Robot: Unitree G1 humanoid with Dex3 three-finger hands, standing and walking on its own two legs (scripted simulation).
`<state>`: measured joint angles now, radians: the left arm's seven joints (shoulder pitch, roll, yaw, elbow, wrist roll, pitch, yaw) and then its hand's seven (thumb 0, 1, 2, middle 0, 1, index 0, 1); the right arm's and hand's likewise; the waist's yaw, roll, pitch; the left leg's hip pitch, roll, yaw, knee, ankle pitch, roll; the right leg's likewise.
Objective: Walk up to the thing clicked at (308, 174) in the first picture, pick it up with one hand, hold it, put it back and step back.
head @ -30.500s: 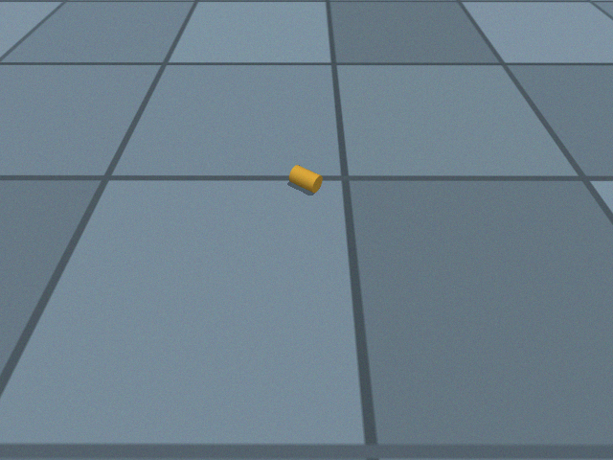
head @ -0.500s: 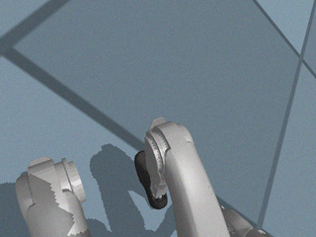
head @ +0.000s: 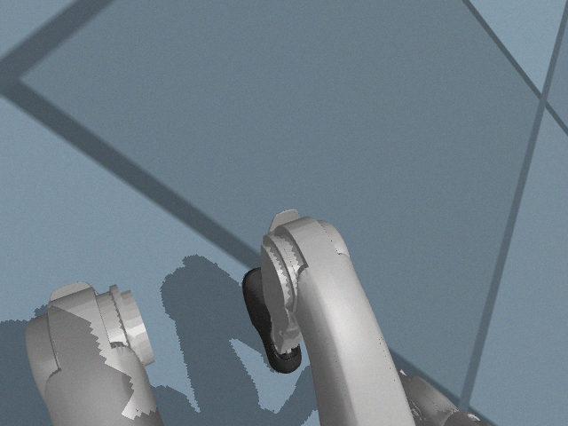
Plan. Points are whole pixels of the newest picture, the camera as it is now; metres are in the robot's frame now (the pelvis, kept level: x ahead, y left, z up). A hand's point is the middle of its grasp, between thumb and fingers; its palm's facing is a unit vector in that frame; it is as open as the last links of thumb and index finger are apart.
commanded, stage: withdraw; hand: left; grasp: from above
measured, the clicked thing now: out of the picture +0.46 +0.33 -0.26
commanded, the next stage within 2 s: home in 0.90 s
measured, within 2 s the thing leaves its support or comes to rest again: rests again in 0.44 s
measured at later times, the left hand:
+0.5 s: hand out of the picture +0.45 +0.37 -0.04, palm faces -0.38 -0.06 -0.93, open 12.5 cm
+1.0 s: hand out of the picture +0.44 +0.32 -0.11, palm faces -0.36 -0.08 -0.93, open 12.2 cm
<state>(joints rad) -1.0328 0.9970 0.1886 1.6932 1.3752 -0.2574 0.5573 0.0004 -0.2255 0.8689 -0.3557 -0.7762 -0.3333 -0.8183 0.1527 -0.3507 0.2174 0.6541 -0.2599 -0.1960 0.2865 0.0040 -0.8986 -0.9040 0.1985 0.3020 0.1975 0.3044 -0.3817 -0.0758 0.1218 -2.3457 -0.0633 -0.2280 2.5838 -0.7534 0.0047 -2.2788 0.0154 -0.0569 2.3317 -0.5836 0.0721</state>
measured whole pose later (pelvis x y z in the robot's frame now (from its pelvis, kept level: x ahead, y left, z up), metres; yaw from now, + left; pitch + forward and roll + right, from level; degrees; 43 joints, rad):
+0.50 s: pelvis +0.00 +0.00 +0.06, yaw +6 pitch +35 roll -10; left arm -0.97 0.77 0.04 1.30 1.20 -0.12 0.24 0.00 -0.29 0.83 -0.33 -0.81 -0.32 -0.83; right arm 0.17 -0.32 0.04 0.67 -0.10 -0.03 0.24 0.01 -0.92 -0.91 0.20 0.30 0.20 0.30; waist -0.22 0.06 -0.13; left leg -2.22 -0.06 -0.12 2.35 -0.74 0.02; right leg -2.19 -0.03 0.02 2.19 -0.61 0.05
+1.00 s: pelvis -0.01 -0.01 +0.03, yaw +6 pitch +33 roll -10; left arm -1.02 0.78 0.11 1.48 1.40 -0.34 0.45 0.00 -0.24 0.78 -0.38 -0.75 -0.37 -0.77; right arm 0.18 -0.30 0.06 0.71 -0.15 -0.01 0.14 0.01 -0.92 -0.91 0.20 0.30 0.20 0.30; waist -0.27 0.00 -0.05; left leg -2.32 -0.07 -0.13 2.40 -0.67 0.00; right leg -2.28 -0.02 0.02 2.24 -0.56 0.04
